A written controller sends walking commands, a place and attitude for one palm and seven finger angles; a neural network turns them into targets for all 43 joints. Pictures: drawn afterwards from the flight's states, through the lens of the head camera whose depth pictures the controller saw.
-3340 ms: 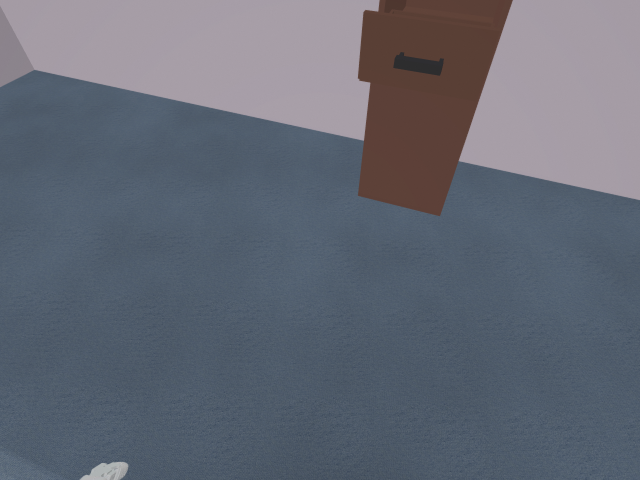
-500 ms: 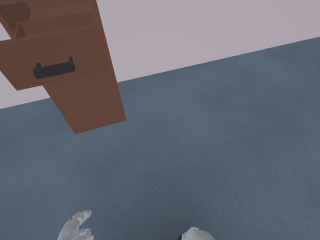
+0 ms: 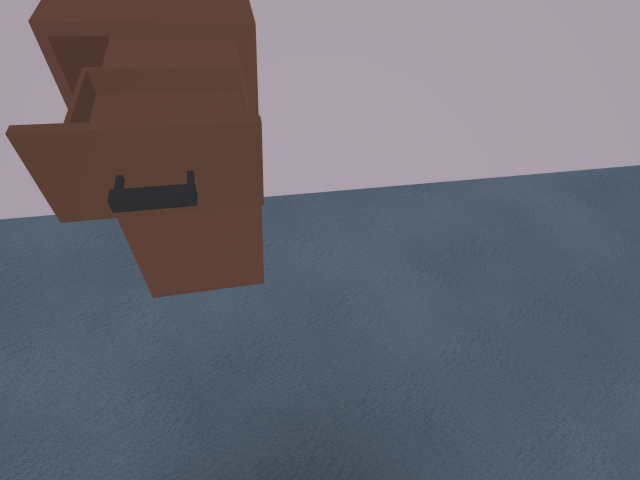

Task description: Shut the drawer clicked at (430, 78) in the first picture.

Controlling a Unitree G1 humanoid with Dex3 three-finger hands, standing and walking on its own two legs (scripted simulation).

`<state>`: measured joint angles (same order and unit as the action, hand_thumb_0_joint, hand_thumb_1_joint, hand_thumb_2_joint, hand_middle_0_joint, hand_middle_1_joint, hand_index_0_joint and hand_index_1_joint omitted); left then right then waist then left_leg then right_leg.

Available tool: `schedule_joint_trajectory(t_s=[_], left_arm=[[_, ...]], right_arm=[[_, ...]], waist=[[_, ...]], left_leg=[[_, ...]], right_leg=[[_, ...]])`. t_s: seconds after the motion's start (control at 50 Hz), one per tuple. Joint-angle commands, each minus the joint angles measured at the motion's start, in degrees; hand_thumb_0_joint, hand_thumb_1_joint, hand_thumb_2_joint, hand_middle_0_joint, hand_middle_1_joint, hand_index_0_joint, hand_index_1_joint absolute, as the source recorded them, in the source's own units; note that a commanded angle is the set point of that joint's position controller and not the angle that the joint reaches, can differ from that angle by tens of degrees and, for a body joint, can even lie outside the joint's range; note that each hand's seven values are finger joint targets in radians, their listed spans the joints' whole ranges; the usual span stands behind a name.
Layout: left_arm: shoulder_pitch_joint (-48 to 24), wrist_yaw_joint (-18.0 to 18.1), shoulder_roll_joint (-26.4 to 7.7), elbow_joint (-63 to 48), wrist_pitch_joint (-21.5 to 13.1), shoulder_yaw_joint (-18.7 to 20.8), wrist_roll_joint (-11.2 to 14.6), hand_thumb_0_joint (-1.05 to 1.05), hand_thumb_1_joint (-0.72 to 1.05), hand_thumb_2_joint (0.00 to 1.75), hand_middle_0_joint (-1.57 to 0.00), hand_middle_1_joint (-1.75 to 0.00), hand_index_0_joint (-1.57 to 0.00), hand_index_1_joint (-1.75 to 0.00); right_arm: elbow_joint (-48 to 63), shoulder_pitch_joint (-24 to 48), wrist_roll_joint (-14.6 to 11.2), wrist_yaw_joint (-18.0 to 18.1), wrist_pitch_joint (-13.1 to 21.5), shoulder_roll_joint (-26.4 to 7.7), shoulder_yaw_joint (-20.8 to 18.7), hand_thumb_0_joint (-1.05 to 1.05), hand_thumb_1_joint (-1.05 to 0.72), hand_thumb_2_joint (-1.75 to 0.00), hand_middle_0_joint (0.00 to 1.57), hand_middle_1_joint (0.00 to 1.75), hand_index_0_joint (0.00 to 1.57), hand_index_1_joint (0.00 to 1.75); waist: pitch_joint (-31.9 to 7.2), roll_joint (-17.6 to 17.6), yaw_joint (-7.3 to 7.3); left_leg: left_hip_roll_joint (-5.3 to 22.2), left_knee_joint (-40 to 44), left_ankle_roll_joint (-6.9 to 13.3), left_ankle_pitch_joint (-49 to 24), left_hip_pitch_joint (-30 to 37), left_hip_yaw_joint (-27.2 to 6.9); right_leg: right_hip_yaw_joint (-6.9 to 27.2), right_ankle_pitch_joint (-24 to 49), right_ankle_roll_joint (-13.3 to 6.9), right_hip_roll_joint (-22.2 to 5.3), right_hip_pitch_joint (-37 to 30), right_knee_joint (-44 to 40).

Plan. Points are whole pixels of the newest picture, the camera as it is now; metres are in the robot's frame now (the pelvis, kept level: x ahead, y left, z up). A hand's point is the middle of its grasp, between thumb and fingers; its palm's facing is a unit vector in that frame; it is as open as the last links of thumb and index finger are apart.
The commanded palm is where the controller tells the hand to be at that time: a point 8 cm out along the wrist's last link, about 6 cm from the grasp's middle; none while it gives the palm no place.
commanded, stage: turn to face it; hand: left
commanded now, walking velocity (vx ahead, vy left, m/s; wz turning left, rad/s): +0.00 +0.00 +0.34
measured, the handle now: (155, 188) +0.51 +0.30 +0.03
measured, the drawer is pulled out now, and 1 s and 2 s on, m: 0.30 0.30 0.30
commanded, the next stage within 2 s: take the last steps up to it in 0.32 s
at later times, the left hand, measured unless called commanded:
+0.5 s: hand out of the picture +0.04 +0.13 -0.15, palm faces +0.22 -0.94 -0.26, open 7.4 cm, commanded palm none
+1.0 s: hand out of the picture -0.01 +0.15 -0.17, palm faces +0.28 -0.95 -0.15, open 7.4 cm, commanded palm none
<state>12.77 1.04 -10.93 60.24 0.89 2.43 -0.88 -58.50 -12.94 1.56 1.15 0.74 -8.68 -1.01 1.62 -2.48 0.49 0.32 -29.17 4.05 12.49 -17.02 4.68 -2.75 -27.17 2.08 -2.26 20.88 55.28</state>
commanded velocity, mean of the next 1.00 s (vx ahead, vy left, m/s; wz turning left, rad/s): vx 0.18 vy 0.00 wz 0.12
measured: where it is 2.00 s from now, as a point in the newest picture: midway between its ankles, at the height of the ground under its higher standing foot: (309, 476)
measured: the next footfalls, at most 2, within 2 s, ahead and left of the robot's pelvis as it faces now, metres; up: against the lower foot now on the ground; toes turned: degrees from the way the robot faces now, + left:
right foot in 0.34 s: +0.07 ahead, -0.15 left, +0.00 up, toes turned +4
left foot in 0.80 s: +0.03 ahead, +0.09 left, +0.00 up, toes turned +20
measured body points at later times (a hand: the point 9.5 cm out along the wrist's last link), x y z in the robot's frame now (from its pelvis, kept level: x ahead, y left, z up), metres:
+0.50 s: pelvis +0.01 -0.06 +0.00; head +0.02 -0.09 +0.45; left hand +0.03 +0.18 -0.13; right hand +0.10 -0.29 -0.16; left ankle -0.03 +0.07 -0.67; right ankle +0.03 -0.15 -0.74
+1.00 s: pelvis +0.07 -0.01 +0.00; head +0.07 +0.01 +0.45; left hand -0.02 +0.20 -0.16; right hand +0.13 -0.24 -0.14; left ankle -0.01 +0.08 -0.74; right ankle +0.12 -0.13 -0.68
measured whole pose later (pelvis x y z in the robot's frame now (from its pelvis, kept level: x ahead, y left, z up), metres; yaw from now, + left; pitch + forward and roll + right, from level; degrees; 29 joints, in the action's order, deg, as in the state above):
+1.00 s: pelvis +0.07 -0.01 +0.00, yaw +13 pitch -1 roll +0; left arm 20.6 -0.9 -10.2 64.7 0.4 2.6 -1.8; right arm -61.5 -17.9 1.4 1.3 3.1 -8.8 -2.2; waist 1.4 -2.1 1.3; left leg 1.4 -21.4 1.1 16.9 -3.4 7.1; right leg -4.6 -18.6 0.6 -5.6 27.5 56.3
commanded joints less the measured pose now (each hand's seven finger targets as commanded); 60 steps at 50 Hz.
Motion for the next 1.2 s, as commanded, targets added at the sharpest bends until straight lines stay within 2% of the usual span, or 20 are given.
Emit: schedule_joint_trajectory(t_s=[0.0,0.14,0.26,0.28,0.32,0.34,0.38,0.44,0.54,0.64,0.74,0.76,0.78,0.8,0.84,0.92,1.1,1.14,1.16,1.18], left_arm=[[1.65,0.39,-3.4,-3.23,-0.18,1.21,0.12,0.0,0.9,0.9,-0.2,-0.3,-0.2,-0.3],[-1.3,0.65,-2.94,-5.47,0.56,1.33,0.05,0.0,0.9,0.9,-0.2,-0.3,-0.2,-0.3],[4.21,1.14,-3.14,-4.75,-0.41,1.14,0.35,0.0,0.9,0.9,-0.2,-0.3,-0.2,-0.3],[5.48,1.36,-4.34,-4.47,-0.94,1.26,0.19,0.0,0.9,0.9,-0.2,-0.3,-0.2,-0.3],[4.75,1.49,-11.87,-5.72,-1.6,2.15,-0.62,0.0,0.9,0.9,-0.2,-0.3,-0.2,-0.3],[4.21,1.59,-11.02,-6.32,-1.48,2.34,-0.35,0.0,0.9,0.9,-0.2,-0.3,-0.2,-0.3],[0.48,1.51,-8.25,-7.16,-1.36,1.73,-0.37,0.0,0.9,0.9,-0.2,-0.3,-0.2,-0.3],[1.86,1.23,-6.62,-6.78,-1.98,1.46,-0.46,0.0,0.9,0.9,-0.2,-0.3,-0.2,-0.3],[10.27,0.35,-6.95,-3.35,-3.07,1.61,-0.78,0.0,0.9,0.9,-0.2,-0.3,-0.2,-0.3],[13.48,-0.05,-7.73,-0.33,-3.57,1.54,-1.02,0.0,0.9,0.9,-0.2,-0.3,-0.2,-0.3],[10.21,-0.46,-6.45,1.51,-3.02,1.26,-0.14,0.0,0.9,0.9,-0.2,-0.3,-0.2,-0.3],[9.64,-0.72,-4.33,1.17,-2.75,0.77,0.02,0.0,0.9,0.9,-0.2,-0.3,-0.2,-0.3],[8.0,-1.1,-1.38,-0.33,-2.71,0.11,-0.05,0.0,0.9,0.9,-0.2,-0.3,-0.2,-0.3],[4.57,-1.1,-1.38,-2.57,-2.88,0.02,-0.65,0.0,0.9,0.9,-0.2,-0.3,-0.2,-0.3],[2.01,-1.34,-3.07,-2.65,-2.54,0.56,-0.94,0.0,0.9,0.9,-0.2,-0.3,-0.2,-0.3],[5.41,-2.16,-0.69,-0.18,-2.22,0.65,-0.82,0.0,0.9,0.9,-0.2,-0.3,-0.2,-0.3],[-2.79,-2.34,-1.1,-3.53,-2.19,1.18,-0.34,0.0,0.9,0.9,-0.2,-0.3,-0.2,-0.3],[3.78,-2.15,-2.98,-1.54,-2.73,1.91,-0.51,0.0,0.9,0.9,-0.2,-0.3,-0.2,-0.3],[11.54,-1.87,-5.49,0.77,-3.46,2.55,-0.79,0.0,0.9,0.9,-0.2,-0.3,-0.2,-0.3],[17.96,-1.17,-11.48,2.52,-4.34,4.04,-1.09,0.0,0.9,0.9,-0.2,-0.3,-0.2,-0.3]], right_arm=[[2.17,-3.78,-0.66,0.83,0.55,-10.11,-2.21,0.0,-0.9,-0.9,0.2,0.3,0.2,0.3],[2.7,-3.27,-0.25,0.45,-0.9,-11.08,-3.45,0.0,-0.9,-0.9,0.2,0.3,0.2,0.3],[3.74,0.0,-0.54,0.0,-1.44,-11.22,-3.85,0.0,-0.9,-0.9,0.2,0.3,0.2,0.3],[3.79,0.1,-0.97,-0.24,-1.37,-9.98,-3.68,0.0,-0.9,-0.9,0.2,0.3,0.2,0.3],[5.94,0.05,-1.31,-0.75,-1.64,-5.58,-2.98,0.0,-0.9,-0.9,0.2,0.3,0.2,0.3],[5.88,1.31,-0.64,-0.61,-2.88,-7.62,-3.72,0.0,-0.9,-0.9,0.2,0.3,0.2,0.3],[3.85,0.85,-0.52,-0.96,-3.5,-7.06,-3.91,0.0,-0.9,-0.9,0.2,0.3,0.2,0.3],[2.76,-1.16,-0.32,-1.4,-3.35,-5.88,-3.54,0.0,-0.9,-0.9,0.2,0.3,0.2,0.3],[3.97,3.93,0.13,-2.08,-2.08,-5.75,-3.07,0.0,-0.9,-0.9,0.2,0.3,0.2,0.3],[3.91,5.89,-0.26,-2.29,-0.79,-4.77,-2.38,0.0,-0.9,-0.9,0.2,0.3,0.2,0.3],[-0.17,-3.16,-0.62,-1.35,0.83,-4.56,-1.77,0.0,-0.9,-0.9,0.2,0.3,0.2,0.3],[-1.5,-7.1,-0.57,-0.72,1.19,-7.34,-2.31,0.0,-0.9,-0.9,0.2,0.3,0.2,0.3],[-2.72,-12.35,-0.1,-0.3,1.17,-12.01,-3.39,0.0,-0.9,-0.9,0.2,0.3,0.2,0.3],[-2.97,-15.35,0.06,-0.18,0.85,-14.35,-3.88,0.0,-0.9,-0.9,0.2,0.3,0.2,0.3],[-2.61,-12.04,-0.24,0.36,1.3,-11.3,-2.99,0.0,-0.9,-0.9,0.2,0.3,0.2,0.3],[-1.89,-8.41,-0.45,0.64,2.98,-7.35,-2.13,0.0,-0.9,-0.9,0.2,0.3,0.2,0.3],[-4.7,-10.67,0.17,0.48,2.71,-8.55,-2.91,0.0,-0.9,-0.9,0.2,0.3,0.2,0.3],[-5.09,-10.0,0.03,0.37,2.45,-8.45,-2.81,0.0,-0.9,-0.9,0.2,0.3,0.2,0.3],[-5.11,-9.99,-0.37,0.1,2.63,-7.71,-2.69,0.0,-0.9,-0.9,0.2,0.3,0.2,0.3],[-4.3,-13.0,-1.06,-0.45,2.92,-3.95,-2.1,0.0,-0.9,-0.9,0.2,0.3,0.2,0.3]], waist=[[-6.23,8.72,-0.89],[-3.29,10.17,-2.17],[-4.26,9.09,0.59],[-4.86,5.54,1.21],[-1.95,-13.1,0.69],[-1.37,-13.18,1.1],[2.42,-5.66,-0.83],[1.85,-5.32,-0.75],[3.07,-6.29,3.08],[1.87,-6.02,3.81],[0.64,-1.75,-1.11],[0.47,5.26,-3.03],[1.79,16.35,-5.46],[4.14,17.44,-6.6],[7.69,13.71,-4.95],[6.09,8.2,-1.12],[7.81,10.48,-1.09],[4.55,7.19,2.49],[0.22,2.93,6.14],[-7.02,-11.69,7.42]], left_leg=[[13.83,10.63,5.96,-32.09,12.31,-14.24],[13.34,11.24,6.89,-21.34,8.62,-17.93],[10.64,6.85,4.26,-16.52,2.76,-18.54],[8.22,3.49,1.75,-11.74,-0.78,-17.09],[-2.58,-12.16,-4.78,15.71,-10.59,-4.78],[-0.92,-21.35,-4.68,19.02,-9.13,-6.63],[0.33,-32.4,-5.01,14.08,-10.37,-6.53],[1.53,-32.68,-5.94,9.5,-10.95,-4.98],[3.02,-21.71,-5.76,10.33,-12.82,-2.15],[2.95,-12.73,-4.57,12.36,-9.25,-0.36],[1.59,6.48,-3.72,3.62,12.98,3.22],[6.73,8.74,-2.07,8.05,21.03,-3.45],[17.91,15.2,2.5,17.46,23.61,-18.35],[24.18,20.77,6.67,21.89,21.1,-27.3],[22.87,21.66,7.7,19.33,15.61,-24.49],[16.42,19.92,5.67,-3.87,12.94,-9.98],[16.05,14.55,4.13,-12.71,9.13,-4.33],[13.84,5.38,2.17,-15.47,5.91,-2.38],[10.39,-6.1,0.11,-14.47,2.32,0.61],[3.74,-24.12,-2.58,2.88,-9.07,4.88]], right_leg=[[2.18,2.97,1.28,-1.69,5.45,2.26],[1.57,1.49,1.16,-0.62,3.03,-6.8],[0.78,11.71,0.31,0.64,-9.64,-25.83],[2.83,16.94,0.09,-1.27,-15.15,-33.74],[21.0,23.29,-9.18,-21.57,-14.59,-41.0],[20.39,23.95,-11.68,-22.26,-9.03,-41.66],[13.78,26.19,-11.66,-16.9,-6.29,-40.09],[8.16,21.64,-9.5,-13.83,-9.18,-40.84],[11.08,6.94,-10.15,-14.66,-15.37,-44.93],[12.42,6.27,-11.68,-15.61,-16.82,-45.49],[4.58,2.81,-7.35,-9.58,-4.28,-38.37],[1.8,-0.08,-5.13,-6.82,4.41,-31.84],[-4.57,-0.9,-2.72,-1.55,13.4,-18.83],[-4.76,-5.02,-2.47,0.09,18.38,-7.58],[0.4,-0.82,-3.01,-3.36,20.58,3.61],[-0.1,9.75,-1.31,-5.05,15.31,3.12],[-4.41,13.88,-2.26,-2.47,3.16,-16.67],[-6.04,16.19,-3.23,0.05,-9.02,-22.38],[-2.87,17.0,-4.3,-1.8,-19.49,-25.64],[15.59,17.63,-8.98,-16.11,-31.53,-31.61]])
